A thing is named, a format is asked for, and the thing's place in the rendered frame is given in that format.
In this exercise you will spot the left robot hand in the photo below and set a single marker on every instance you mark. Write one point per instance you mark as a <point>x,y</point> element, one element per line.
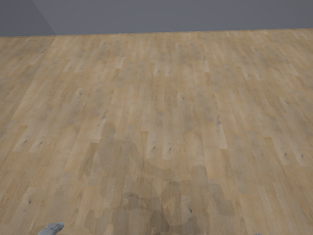
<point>52,228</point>

